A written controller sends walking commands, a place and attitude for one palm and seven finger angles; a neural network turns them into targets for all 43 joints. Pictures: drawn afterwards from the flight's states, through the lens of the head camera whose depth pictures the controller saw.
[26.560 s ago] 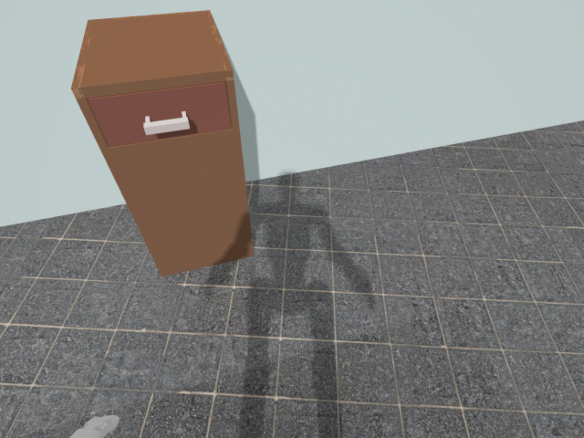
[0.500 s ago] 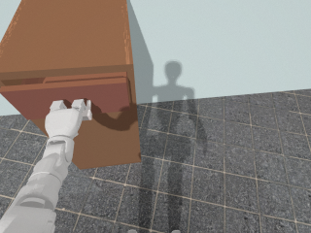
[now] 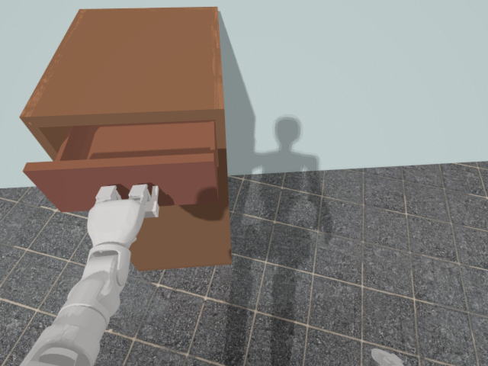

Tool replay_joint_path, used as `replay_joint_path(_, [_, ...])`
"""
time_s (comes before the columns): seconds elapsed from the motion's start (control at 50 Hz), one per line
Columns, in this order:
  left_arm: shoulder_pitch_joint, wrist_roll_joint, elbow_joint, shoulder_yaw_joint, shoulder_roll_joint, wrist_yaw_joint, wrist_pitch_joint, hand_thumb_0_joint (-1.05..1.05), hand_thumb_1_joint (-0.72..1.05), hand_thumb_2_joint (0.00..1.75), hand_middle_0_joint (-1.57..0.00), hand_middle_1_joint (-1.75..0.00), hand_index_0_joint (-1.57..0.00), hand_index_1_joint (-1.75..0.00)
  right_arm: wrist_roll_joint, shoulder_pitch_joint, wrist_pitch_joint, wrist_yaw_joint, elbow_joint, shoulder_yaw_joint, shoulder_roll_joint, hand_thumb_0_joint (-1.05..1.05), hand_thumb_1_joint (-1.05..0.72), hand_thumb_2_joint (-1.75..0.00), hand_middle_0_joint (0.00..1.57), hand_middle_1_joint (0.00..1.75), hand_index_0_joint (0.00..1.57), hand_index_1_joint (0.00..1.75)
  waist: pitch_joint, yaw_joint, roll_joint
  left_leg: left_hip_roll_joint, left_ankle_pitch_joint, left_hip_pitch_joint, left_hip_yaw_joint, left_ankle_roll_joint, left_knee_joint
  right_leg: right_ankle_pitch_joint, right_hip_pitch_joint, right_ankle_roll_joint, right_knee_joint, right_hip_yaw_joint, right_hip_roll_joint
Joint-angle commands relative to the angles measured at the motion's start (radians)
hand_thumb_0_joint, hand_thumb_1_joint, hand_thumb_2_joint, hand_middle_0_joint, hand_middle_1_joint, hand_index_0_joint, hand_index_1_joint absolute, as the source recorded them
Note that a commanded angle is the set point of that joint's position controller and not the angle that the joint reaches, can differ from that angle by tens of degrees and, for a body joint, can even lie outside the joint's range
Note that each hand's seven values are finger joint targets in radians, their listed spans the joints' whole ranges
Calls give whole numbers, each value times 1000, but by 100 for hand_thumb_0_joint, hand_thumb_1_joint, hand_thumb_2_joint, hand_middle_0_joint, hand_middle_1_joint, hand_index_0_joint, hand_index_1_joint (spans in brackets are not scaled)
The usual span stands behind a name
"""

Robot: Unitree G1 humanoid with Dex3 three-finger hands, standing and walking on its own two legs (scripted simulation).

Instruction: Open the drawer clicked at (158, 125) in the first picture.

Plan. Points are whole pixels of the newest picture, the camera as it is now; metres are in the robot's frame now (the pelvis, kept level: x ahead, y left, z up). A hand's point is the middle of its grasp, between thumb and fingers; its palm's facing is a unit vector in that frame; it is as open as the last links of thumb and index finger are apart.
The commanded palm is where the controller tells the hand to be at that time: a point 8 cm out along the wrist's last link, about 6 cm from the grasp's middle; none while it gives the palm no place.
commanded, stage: pull the drawer open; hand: left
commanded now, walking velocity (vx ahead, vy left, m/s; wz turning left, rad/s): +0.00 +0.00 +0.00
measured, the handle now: (129, 201) +0.41 +0.24 -0.01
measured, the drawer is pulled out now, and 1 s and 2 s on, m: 0.11 0.23 0.30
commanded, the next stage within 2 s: open the thumb to release the handle in 1.76 s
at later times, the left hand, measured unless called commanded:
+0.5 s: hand (123, 265) +0.29 +0.22 -0.03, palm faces +0.00 -0.06 -1.00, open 5.5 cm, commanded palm +0.25 +0.23 +0.02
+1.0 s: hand (119, 303) +0.23 +0.21 -0.03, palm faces -0.01 -0.06 -1.00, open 5.6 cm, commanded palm +0.19 +0.22 +0.02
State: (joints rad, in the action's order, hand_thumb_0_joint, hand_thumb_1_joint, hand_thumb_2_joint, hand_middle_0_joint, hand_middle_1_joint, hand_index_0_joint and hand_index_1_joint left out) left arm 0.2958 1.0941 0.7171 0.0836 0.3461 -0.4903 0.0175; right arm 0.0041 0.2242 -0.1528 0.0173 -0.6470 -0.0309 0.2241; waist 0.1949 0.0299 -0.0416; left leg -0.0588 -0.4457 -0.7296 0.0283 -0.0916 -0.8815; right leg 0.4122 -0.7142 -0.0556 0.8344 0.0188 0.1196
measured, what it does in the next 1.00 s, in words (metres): stands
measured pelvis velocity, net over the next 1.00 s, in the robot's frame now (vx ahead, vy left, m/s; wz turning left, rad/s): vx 0.00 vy -0.03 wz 0.00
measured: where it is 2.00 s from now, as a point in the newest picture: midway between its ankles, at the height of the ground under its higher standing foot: outside the picture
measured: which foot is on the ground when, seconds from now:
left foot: down 0.00-1.00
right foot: down 0.00-1.00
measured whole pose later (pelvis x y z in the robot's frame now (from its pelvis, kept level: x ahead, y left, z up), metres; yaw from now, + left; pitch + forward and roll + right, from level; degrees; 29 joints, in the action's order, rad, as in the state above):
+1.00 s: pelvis +0.00 -0.03 +0.00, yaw +0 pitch +13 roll +0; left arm -0.25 1.08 0.27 0.08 0.33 -0.52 0.02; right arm -0.01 0.13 -0.09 0.00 -0.61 -0.02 0.23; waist 0.19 -0.02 -0.03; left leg -0.05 -0.46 -0.65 0.04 -0.06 -0.88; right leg 0.45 -0.66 -0.09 0.88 0.03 0.13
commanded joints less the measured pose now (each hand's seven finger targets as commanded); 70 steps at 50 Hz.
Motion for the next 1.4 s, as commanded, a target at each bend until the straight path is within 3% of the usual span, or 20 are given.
replay_joint_path(0.0, [139, -22, -184, -108, 196, -36, 13, 0, 90, 90, -40, -135, -40, -135, 3, -10, 41, 19, 115, -51, 145, 0, -90, -90, 20, 30, 20, 30, 284, -40, 18, 35, 437, 224, -64, 61, 94, -367, 164, -6, -83, 29, -38])
replay_joint_path(0.02, [110, -23, -187, -133, 219, -38, 11, 0, 90, 90, -40, -135, -40, -135, 1, -15, 43, 20, 118, -50, 147, 0, -90, -90, 20, 30, 20, 30, 289, -52, 15, 33, 437, 212, -67, 61, 97, -369, 181, -9, -81, 35, -38])
replay_joint_path(0.08, [59, -31, -195, -119, 192, -42, 8, 0, 90, 90, -40, -135, -40, -135, 4, -17, 52, 20, 119, -50, 143, 0, -90, -90, 20, 30, 20, 30, 248, -46, 32, 25, 395, 183, -60, 56, 97, -375, 190, -8, -88, 46, -40])
replay_joint_path(0.14, [20, -27, -215, -163, 234, -52, 4, 0, 90, 90, -40, -135, -40, -135, 3, -29, 56, 19, 117, -50, 143, 0, -90, -90, 20, 30, 20, 30, 246, -63, 16, 22, 378, 173, -59, 56, 102, -364, 201, -11, -86, 56, -41])
replay_joint_path(0.28, [-70, -25, -310, -137, 193, -68, 15, 0, 90, 90, -40, -135, -40, -135, 3, -55, 72, 12, 126, -55, 139, 0, -90, -90, 20, 30, 20, 30, 244, -62, 0, 22, 400, 205, -60, 60, 97, -377, 191, -13, -83, 59, -38])
replay_joint_path(0.32, [-93, -29, -327, -161, 215, -72, 21, 0, 90, 90, -40, -135, -40, -135, 1, -75, 72, 13, 128, -52, 141, 0, -90, -90, 20, 30, 20, 30, 264, -69, 13, 19, 396, 197, -56, 58, 99, -395, 214, -11, -83, 67, -41])
replay_joint_path(0.38, [-109, -31, -343, -133, 181, -72, 29, 0, 90, 90, -40, -135, -40, -135, 3, -72, 80, 12, 134, -52, 137, 0, -90, -90, 20, 30, 20, 30, 217, -61, 15, 19, 376, 196, -62, 58, 100, -364, 189, -10, -84, 59, -40])
replay_joint_path(0.42, [-120, -27, -380, -156, 206, -76, 26, 0, 90, 90, -40, -135, -40, -135, 1, -93, 81, 11, 138, -50, 140, 0, -90, -90, 20, 30, 20, 30, 245, -72, 3, 20, 393, 213, -65, 59, 103, -368, 197, -14, -81, 65, -40])
replay_joint_path(0.48, [-201, -36, -407, -113, 146, -72, 32, 0, 90, 90, -40, -135, -40, -135, 1, -98, 89, 6, 146, -51, 133, 0, -90, -90, 20, 30, 20, 30, 229, -65, 13, 19, 400, 226, -63, 59, 95, -386, 193, -11, -82, 64, -41])
replay_joint_path(0.5, [-216, -32, -419, -137, 172, -74, 32, 0, 90, 90, -40, -135, -40, -135, 2, -112, 88, 6, 148, -48, 133, 0, -90, -90, 20, 30, 20, 30, 233, -76, 26, 18, 393, 221, -63, 59, 99, -383, 198, -10, -81, 70, -41])
replay_joint_path(0.58, [-218, -26, -454, -104, 139, -75, 37, 0, 90, 90, -40, -135, -40, -135, -1, -117, 95, 4, 151, -47, 131, 0, -90, -90, 20, 30, 20, 30, 195, -60, 9, 20, 374, 232, -70, 60, 95, -345, 163, -13, -80, 60, -40])
replay_joint_path(0.62, [-257, -26, -486, -134, 166, -78, 35, 0, 90, 90, -40, -135, -40, -135, -5, -139, 95, 4, 159, -43, 132, 0, -90, -90, 20, 30, 20, 30, 231, -78, 16, 17, 383, 231, -68, 58, 97, -367, 193, -14, -78, 72, -42])
replay_joint_path(0.78, [-385, -29, -538, -114, 134, -75, 36, 0, 90, 90, -40, -135, -40, -135, -7, -161, 102, 1, 171, -36, 122, 0, -90, -90, 20, 30, 20, 30, 189, -75, 33, 6, 356, 211, -64, 55, 81, -408, 203, -11, -76, 94, -48])
replay_joint_path(0.9, [-515, -27, -638, -124, 138, -83, 21, 0, 90, 90, -40, -135, -40, -135, -11, -193, 107, -9, 187, -30, 116, 0, -90, -90, 20, 30, 20, 30, 219, -93, 18, 4, 400, 236, -64, 58, 67, -477, 213, -13, -58, 111, -50])
replay_joint_path(0.98, [-567, -31, -657, -115, 117, -86, 23, 0, 90, 90, -40, -135, -40, -135, -12, -199, 111, -13, 194, -31, 115, 0, -90, -90, 20, 30, 20, 30, 166, -88, 19, 4, 354, 210, -67, 56, 66, -428, 194, -13, -61, 107, -51])
replay_joint_path(1.02, [-559, -24, -697, -137, 144, -94, 18, 0, 90, 90, -40, -135, -40, -135, -19, -211, 109, -12, 199, -28, 119, 0, -90, -90, 20, 30, 20, 30, 191, -91, 17, 1, 348, 212, -64, 56, 62, -435, 198, -15, -56, 119, -52])
replay_joint_path(1.08, [-638, -28, -702, -118, 113, -98, 15, 0, 90, 90, -40, -135, -40, -135, -18, -210, 114, -15, 204, -30, 112, 0, -90, -90, 20, 30, 20, 30, 166, -94, 21, 0, 341, 206, -64, 55, 56, -436, 191, -14, -54, 118, -53])
replay_joint_path(1.14, [-654, -29, -719, -162, 153, -103, 5, 0, 90, 90, -40, -135, -40, -135, -20, -215, 114, -12, 203, -28, 112, 0, -90, -90, 20, 30, 20, 30, 170, -100, 43, -4, 315, 187, -65, 54, 51, -439, 204, -13, -52, 134, -55])
replay_joint_path(1.22, [-687, -27, -753, -168, 159, -107, -9, 0, 90, 90, -40, -135, -40, -135, -23, -231, 113, -13, 209, -22, 111, 0, -90, -90, 20, 30, 20, 30, 169, -105, 20, -9, 294, 176, -64, 55, 44, -420, 195, -15, -45, 141, -58])
replay_joint_path(1.38, [-816, -33, -793, -162, 135, -113, -33, 0, 90, 90, -40, -135, -40, -135, -26, -239, 116, -19, 221, -21, 103, 0, -90, -90, 20, 30, 20, 30, 128, -116, 14, -12, 257, 151, -65, 52, 30, -377, 169, -17, -42, 145, -57])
